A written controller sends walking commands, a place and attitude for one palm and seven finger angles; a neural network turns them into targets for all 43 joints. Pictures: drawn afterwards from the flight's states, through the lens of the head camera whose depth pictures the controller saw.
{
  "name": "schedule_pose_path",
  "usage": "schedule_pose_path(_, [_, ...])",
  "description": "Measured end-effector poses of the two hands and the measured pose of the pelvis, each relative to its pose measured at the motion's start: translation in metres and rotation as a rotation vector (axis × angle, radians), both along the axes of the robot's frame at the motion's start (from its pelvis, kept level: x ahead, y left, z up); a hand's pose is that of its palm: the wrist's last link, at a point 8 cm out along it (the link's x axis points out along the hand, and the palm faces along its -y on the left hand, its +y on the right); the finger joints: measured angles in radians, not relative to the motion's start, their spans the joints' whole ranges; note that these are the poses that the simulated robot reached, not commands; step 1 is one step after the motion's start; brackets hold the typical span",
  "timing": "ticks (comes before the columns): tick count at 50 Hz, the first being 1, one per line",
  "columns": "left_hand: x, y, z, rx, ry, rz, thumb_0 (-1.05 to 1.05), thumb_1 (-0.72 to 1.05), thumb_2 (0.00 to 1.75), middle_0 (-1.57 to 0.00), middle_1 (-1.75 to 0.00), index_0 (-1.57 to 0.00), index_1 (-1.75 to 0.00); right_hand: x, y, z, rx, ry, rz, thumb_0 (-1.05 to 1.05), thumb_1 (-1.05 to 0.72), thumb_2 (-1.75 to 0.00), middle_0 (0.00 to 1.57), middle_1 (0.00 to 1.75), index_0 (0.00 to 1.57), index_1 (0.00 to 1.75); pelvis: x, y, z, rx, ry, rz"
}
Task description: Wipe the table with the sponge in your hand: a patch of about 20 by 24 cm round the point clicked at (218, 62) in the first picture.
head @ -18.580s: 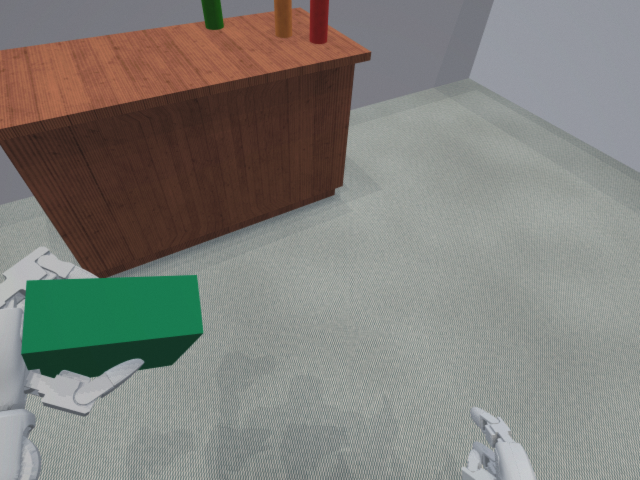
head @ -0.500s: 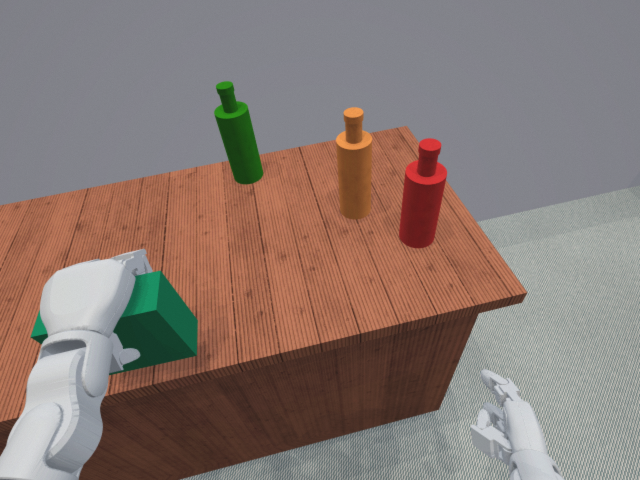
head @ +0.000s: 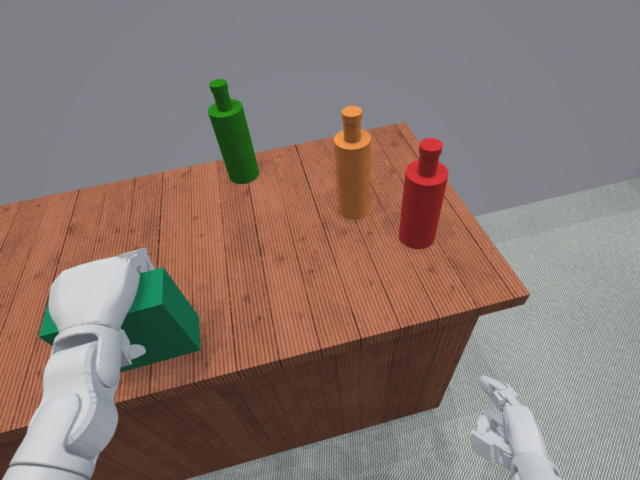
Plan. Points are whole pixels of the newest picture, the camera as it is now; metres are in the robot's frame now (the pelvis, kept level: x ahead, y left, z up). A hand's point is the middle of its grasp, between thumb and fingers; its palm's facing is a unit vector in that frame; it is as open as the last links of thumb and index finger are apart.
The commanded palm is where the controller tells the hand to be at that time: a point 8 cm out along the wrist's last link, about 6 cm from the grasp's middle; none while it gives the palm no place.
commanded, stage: move the sponge above the wiping area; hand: left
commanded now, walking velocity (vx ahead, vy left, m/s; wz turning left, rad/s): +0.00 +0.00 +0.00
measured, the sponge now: (138, 332) +0.26 +0.30 +0.03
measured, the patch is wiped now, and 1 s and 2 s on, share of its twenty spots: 0.00 0.00 0.00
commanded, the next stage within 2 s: none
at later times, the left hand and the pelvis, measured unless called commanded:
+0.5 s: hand (118, 322) +0.25 +0.30 +0.07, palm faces +0.00 -0.05 -1.00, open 9.9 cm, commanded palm +0.23 +0.29 +0.13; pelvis +0.00 -0.01 +0.00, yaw +0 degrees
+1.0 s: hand (125, 331) +0.25 +0.30 +0.05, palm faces -0.10 -0.09 -0.99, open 9.9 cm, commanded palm +0.23 +0.29 +0.14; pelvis -0.01 +0.00 +0.00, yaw +0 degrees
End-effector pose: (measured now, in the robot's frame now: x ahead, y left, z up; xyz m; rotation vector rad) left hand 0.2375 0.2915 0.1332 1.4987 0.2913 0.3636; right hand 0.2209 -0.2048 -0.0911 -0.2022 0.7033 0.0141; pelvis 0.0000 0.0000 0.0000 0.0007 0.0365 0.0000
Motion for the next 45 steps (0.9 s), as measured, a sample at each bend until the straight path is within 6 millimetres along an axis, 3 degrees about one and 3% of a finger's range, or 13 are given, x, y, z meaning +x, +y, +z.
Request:
schedule_pose_path(5, [0.001, -0.002, -0.015, -0.028, 0.084, 0.027, 0.0, -0.48, 1.03, -0.75, -1.35, -0.76, -1.34, 0.002, -0.004, -0.001, -0.003, 0.001, -0.004, 0.02, -0.91, -0.9, 0.2, 0.3, 0.2, 0.3, 0.0, 0.0, 0.0, 0.002, 0.005, 0.004])
schedule_pose_path(10, [0.003, -0.015, -0.027, -0.039, 0.131, -0.055, 0.0, -0.48, 1.03, -0.75, -1.35, -0.76, -1.34, 0.004, -0.008, 0.0, -0.025, -0.009, -0.008, 0.02, -0.91, -0.9, 0.2, 0.3, 0.2, 0.3, 0.002, -0.002, -0.001, 0.003, 0.009, 0.001])
schedule_pose_path(15, [0.002, -0.021, -0.011, 0.007, 0.036, -0.104, 0.0, -0.48, 1.03, -0.75, -1.35, -0.76, -1.34, 0.004, -0.01, 0.001, -0.023, -0.013, -0.013, 0.02, -0.91, -0.9, 0.2, 0.3, 0.2, 0.3, 0.004, -0.004, -0.001, 0.0, 0.008, -0.003])
schedule_pose_path(21, [-0.002, -0.003, 0.005, 0.013, -0.029, 0.023, 0.0, -0.48, 1.03, -0.75, -1.35, -0.76, -1.34, 0.005, -0.008, 0.001, 0.006, -0.005, -0.007, 0.02, -0.91, -0.9, 0.2, 0.3, 0.2, 0.3, 0.002, -0.006, 0.0, 0.002, 0.002, -0.002])
schedule_pose_path(26, [-0.008, 0.003, -0.011, -0.026, 0.086, 0.079, 0.0, -0.48, 1.03, -0.75, -1.35, -0.76, -1.34, 0.007, -0.008, 0.003, 0.005, -0.021, -0.004, 0.02, -0.91, -0.9, 0.2, 0.3, 0.2, 0.3, -0.002, -0.007, 0.0, 0.005, -0.004, 0.007])
schedule_pose_path(32, [-0.003, -0.014, -0.031, -0.04, 0.172, -0.061, 0.0, -0.48, 1.03, -0.75, -1.35, -0.76, -1.34, 0.004, -0.01, 0.004, -0.034, -0.036, -0.002, 0.02, -0.91, -0.9, 0.2, 0.3, 0.2, 0.3, -0.005, -0.007, -0.001, 0.006, -0.005, 0.005])
schedule_pose_path(37, [0.007, -0.02, -0.009, 0.018, 0.034, -0.142, 0.0, -0.48, 1.03, -0.75, -1.35, -0.76, -1.34, -0.003, -0.01, 0.002, -0.032, -0.027, -0.027, 0.02, -0.91, -0.9, 0.2, 0.3, 0.2, 0.3, -0.003, -0.007, -0.001, 0.004, -0.001, -0.004])
schedule_pose_path(41, [0.011, -0.01, 0.014, 0.029, -0.073, -0.058, 0.0, -0.48, 1.03, -0.75, -1.35, -0.76, -1.34, -0.008, -0.011, -0.001, -0.001, -0.007, -0.041, 0.02, -0.91, -0.9, 0.2, 0.3, 0.2, 0.3, -0.002, -0.005, 0.0, 0.003, -0.001, -0.01])
schedule_pose_path(45, [0.008, 0.005, 0.009, -0.004, -0.023, 0.066, 0.0, -0.48, 1.03, -0.75, -1.35, -0.76, -1.34, -0.009, -0.011, -0.003, 0.019, 0.008, -0.04, 0.02, -0.91, -0.9, 0.2, 0.3, 0.2, 0.3, -0.004, -0.004, 0.0, 0.006, -0.003, -0.01])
